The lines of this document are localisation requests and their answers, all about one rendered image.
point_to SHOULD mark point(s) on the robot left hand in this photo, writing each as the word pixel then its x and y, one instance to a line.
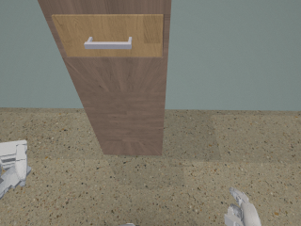
pixel 13 159

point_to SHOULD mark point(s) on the robot right hand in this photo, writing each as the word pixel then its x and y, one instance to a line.
pixel 245 215

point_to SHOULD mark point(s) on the drawer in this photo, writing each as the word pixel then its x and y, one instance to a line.
pixel 146 31

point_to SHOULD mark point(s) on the handle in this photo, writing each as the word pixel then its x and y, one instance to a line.
pixel 90 44

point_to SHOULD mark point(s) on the cabinet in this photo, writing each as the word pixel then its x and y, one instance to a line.
pixel 124 96

